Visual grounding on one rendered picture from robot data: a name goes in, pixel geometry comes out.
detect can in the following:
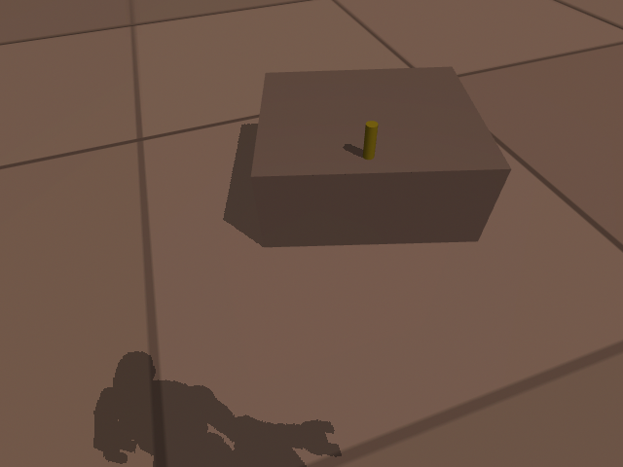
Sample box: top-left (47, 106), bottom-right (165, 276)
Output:
top-left (363, 121), bottom-right (378, 160)

